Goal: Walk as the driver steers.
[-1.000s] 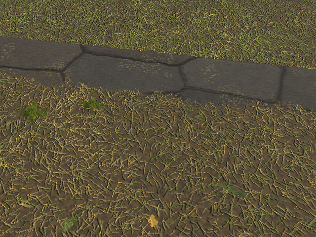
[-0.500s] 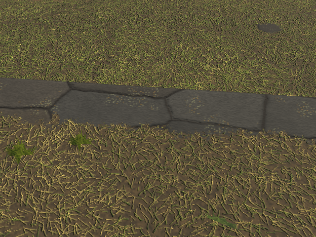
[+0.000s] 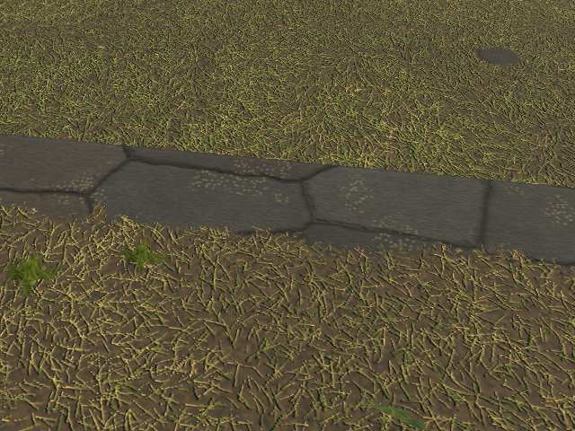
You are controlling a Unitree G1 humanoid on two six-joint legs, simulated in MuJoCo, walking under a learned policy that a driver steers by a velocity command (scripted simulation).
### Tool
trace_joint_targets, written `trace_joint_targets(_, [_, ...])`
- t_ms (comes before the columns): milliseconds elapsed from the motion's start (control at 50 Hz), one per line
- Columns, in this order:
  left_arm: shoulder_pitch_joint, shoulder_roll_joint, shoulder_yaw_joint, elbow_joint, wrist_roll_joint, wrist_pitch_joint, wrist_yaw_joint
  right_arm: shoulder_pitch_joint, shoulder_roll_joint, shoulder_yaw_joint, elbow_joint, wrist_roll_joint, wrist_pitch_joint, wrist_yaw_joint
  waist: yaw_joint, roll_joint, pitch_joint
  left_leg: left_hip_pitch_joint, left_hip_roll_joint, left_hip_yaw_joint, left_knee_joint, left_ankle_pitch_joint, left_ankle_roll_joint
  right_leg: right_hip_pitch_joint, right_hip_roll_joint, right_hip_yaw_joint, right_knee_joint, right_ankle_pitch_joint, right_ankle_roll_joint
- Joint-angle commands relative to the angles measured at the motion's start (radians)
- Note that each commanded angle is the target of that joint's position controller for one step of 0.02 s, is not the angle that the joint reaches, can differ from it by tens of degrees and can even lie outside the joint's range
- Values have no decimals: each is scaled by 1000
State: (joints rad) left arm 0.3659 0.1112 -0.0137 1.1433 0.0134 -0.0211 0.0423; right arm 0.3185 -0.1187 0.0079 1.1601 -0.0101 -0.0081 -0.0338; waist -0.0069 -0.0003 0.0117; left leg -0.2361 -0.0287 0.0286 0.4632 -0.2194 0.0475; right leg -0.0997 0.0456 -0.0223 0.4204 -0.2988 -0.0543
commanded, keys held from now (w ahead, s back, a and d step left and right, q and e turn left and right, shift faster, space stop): w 0.30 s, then no key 0.70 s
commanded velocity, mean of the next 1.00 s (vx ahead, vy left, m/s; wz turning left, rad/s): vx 0.18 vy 0.00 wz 0.00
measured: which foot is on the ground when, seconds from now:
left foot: down 0.00-0.02, up 0.04-0.24, down 0.26-0.68, up 0.70-0.92, down 0.94-1.00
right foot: down 0.00-0.26, up 0.28-0.66, down 0.68-1.00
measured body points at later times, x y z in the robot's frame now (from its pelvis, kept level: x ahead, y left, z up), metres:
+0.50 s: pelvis +0.16 +0.06 +0.01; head +0.19 +0.08 +0.45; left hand +0.23 +0.29 -0.15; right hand +0.10 -0.15 -0.14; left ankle +0.11 +0.12 -0.74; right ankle +0.20 -0.06 -0.68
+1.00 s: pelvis +0.26 +0.06 +0.00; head +0.26 +0.06 +0.45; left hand +0.26 +0.27 -0.17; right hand +0.25 -0.15 -0.16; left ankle +0.25 +0.17 -0.74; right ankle +0.32 -0.02 -0.74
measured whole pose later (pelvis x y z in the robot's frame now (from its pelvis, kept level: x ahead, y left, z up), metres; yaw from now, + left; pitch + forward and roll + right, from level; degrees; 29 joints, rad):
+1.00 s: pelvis +0.26 +0.06 +0.00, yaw +1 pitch -2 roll -1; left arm 0.28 0.14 0.01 1.10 0.00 0.00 0.03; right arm 0.31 -0.11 0.01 1.12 -0.02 0.01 -0.04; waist 0.01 0.00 0.03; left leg -0.19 0.02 0.01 0.52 -0.29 0.01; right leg -0.26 0.05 -0.11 0.44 -0.15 -0.08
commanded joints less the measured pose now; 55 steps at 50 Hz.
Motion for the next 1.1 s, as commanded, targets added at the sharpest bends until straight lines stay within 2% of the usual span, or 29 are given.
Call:
trace_joint_targets(20, [152, 137, 38, 3, 1, 8, -1, 7, -70, -19, -43, -14, -2, 11, 43, -114, 167, -168, -9, -4, 111, -275, 32, -117, -205, 289, -229, -482, -122])
trace_joint_targets(60, [177, 157, 54, 6, 2, 3, -2, -55, -48, -16, -89, -32, -16, 24, 61, -142, 244, -291, 29, 40, 258, -195, 32, -104, -335, 423, -304, -522, -194])
trace_joint_targets(100, [185, 160, 62, 4, 16, -13, -6, -101, -76, -28, -129, -27, -36, 33, 63, -104, 243, -388, 65, 15, 335, -208, 35, -29, -362, 437, -307, -380, -219])
trace_joint_targets(180, [155, 169, 70, -8, 13, -42, -11, -118, -84, -45, -172, -6, -65, 52, 33, -88, 185, -282, 58, 40, 215, -155, 31, 2, -304, 294, -244, -125, -180])
trace_joint_targets(220, [99, 177, 72, -22, 2, -47, -14, -1, -66, -52, -142, 2, -67, 55, -39, -78, 153, -8, 4, 96, 78, -59, 34, -148, -247, 196, -156, -45, -143])
trace_joint_targets(240, [87, 171, 69, -30, 3, -53, -18, 117, -83, -66, -99, 3, -69, 49, -86, -41, 112, 187, -30, 95, 34, -55, 37, -240, -202, 142, -43, 63, -119])
trace_joint_targets(260, [67, 141, 58, -45, 5, -65, -26, 263, -142, -88, -64, -8, -76, 37, -151, 84, 44, 371, 93, -76, -60, -148, 63, -350, -125, 38, 210, 120, -79])
trace_joint_targets(280, [86, 60, 39, -93, -2, -70, -36, 407, -265, -116, -45, -14, -73, 28, -169, 349, -46, 502, 379, -562, -266, -407, 175, -553, 10, -97, 576, -149, -22])
trace_joint_targets(300, [20, 140, 60, -111, 28, -66, -44, 360, -210, -101, -38, -10, -56, 26, -131, 216, 21, 388, 411, -698, -333, -492, 210, -624, -23, 10, 749, -217, -41])
trace_joint_targets(320, [-27, 126, 60, -127, 28, -64, -52, 222, -190, -90, -82, -14, -56, 25, -70, 91, 117, 278, 397, -575, -310, -366, 197, -647, -81, 33, 796, -118, -51])
trace_joint_targets(340, [-27, 99, 53, -120, 20, -69, -56, 139, -168, -81, -109, -12, -64, 28, -33, 18, 133, 198, 358, -450, -300, -105, 180, -595, -108, 43, 769, -30, -46])
trace_joint_targets(360, [-7, 86, 55, -109, 18, -67, -55, 108, -150, -72, -117, -9, -74, 28, 0, -3, 119, 158, 319, -339, -287, 124, 158, -532, -122, 37, 730, 3, -34])
trace_joint_targets(420, [41, 82, 59, -94, 19, -34, -50, 137, -103, -44, -90, -10, -94, 19, 42, 43, 55, 164, 246, -128, -217, 683, 128, -441, -92, -11, 663, 18, 2])
trace_joint_targets(500, [-90, 67, 49, -132, 2, -17, -41, 159, -104, -21, -70, -9, -86, 4, 35, 101, 57, 159, 194, -18, -179, 875, 100, -417, -52, -55, 433, 109, 14])
trace_joint_targets(600, [-146, 81, 39, -134, -3, -17, -25, 186, -102, -11, -45, -8, -74, -5, 13, 125, 41, 149, 211, -20, -99, 859, 102, -263, -25, -73, 236, 177, -17])
trace_joint_targets(660, [-38, 101, 47, -89, 4, -36, -14, 149, -115, -15, -43, 0, -71, -4, 77, 59, 24, 133, 191, -28, 69, 777, 75, -84, -27, -51, 26, 318, -50])
trace_joint_targets(680, [38, 160, 61, -70, 14, -51, -10, 180, -110, -15, -48, 1, -74, -3, 82, -2, -44, 65, 150, -13, 182, 546, 42, 69, -139, 54, 39, 674, -68])
trace_joint_targets(700, [97, 196, 66, -66, 23, -53, -9, 296, -48, -4, -36, 24, -62, -7, 48, -126, -164, -26, 59, 27, 389, -5, 13, 220, -357, 248, 82, 1073, -200])
trace_joint_targets(720, [86, 152, 52, -68, -1, -43, -11, 313, -40, -11, -14, 33, -32, -8, 62, -172, -224, -52, -10, 10, 520, -422, 2, 172, -450, 378, 12, 1000, -322])
trace_joint_targets(740, [21, 135, 47, -79, -12, -35, -12, 234, -68, -21, -29, 1, -15, -7, 45, -118, -125, -85, 12, -34, 569, -466, -3, 46, -419, 371, -62, 711, -309])
trace_joint_targets(760, [-51, 125, 42, -93, -9, -27, -9, 165, -59, -23, -46, -20, -8, -1, 28, -83, -39, -96, 24, -48, 555, -419, -9, -59, -375, 334, -123, 506, -270])
trace_joint_targets(800, [-123, 96, 29, -102, 3, -16, 4, 135, -29, -19, -46, -20, 8, 4, -24, -69, 30, -24, 54, -54, 417, -318, -24, -207, -291, 222, -193, 328, -185])
trace_joint_targets(840, [-114, 101, 28, -93, 12, -13, 4, 169, -7, -12, -22, -11, 20, -2, -31, -76, 11, 27, 33, -21, 286, -280, -34, -202, -243, 167, -188, 279, -145])
trace_joint_targets(900, [-108, 130, 34, -85, -5, -6, 0, 180, -7, -9, -3, -6, 29, -8, -39, -60, -12, 115, 30, 2, 113, -114, -30, -229, -225, 155, -187, 40, -114])
trace_joint_targets(940, [-103, 133, 40, -81, -15, 5, -5, 155, -27, -7, -12, -19, 28, -7, -34, -47, 42, 162, 55, -27, -13, -11, -19, -317, -199, 156, -213, -185, -49])
trace_joint_targets(960, [-90, 128, 41, -78, -15, 10, -8, 144, -48, -8, -26, -27, 22, -7, -22, -40, 74, 147, 100, -79, -76, -46, -12, -336, -182, 154, -210, -221, -17])
trace_joint_targets(980, [-74, 104, 41, -80, -21, 19, -11, 115, -72, -10, -30, -15, 16, -8, 6, 44, 138, -5, 113, -114, -111, -148, 0, -273, -133, 105, -195, -138, 2])
trace_joint_targets(1020, [-35, 72, 33, -60, -8, 18, -14, 80, -51, -3, -33, -3, -4, -9, 31, 90, 124, -101, 134, -141, -184, -160, -3, -98, -118, 75, -104, 58, 1])
trace_joint_targets(1100, [-2, 82, 31, -33, -3, 4, -16, 84, -55, -5, -36, 3, -24, -13, 33, 31, 74, -31, 128, -125, -182, -39, 2, -51, -132, 79, -87, 150, -5])
Next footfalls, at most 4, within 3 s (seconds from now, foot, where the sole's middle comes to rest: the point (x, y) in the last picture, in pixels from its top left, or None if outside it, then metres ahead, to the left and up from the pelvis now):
0.26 left None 0.15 0.13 -0.78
0.68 right None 0.36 -0.02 -0.78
0.94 left None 0.29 0.17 -0.78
2.02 right None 0.47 -0.05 -0.78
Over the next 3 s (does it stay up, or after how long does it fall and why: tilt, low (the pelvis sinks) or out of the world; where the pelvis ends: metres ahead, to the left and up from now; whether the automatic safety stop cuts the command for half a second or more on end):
stays up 0.90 0.04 0.00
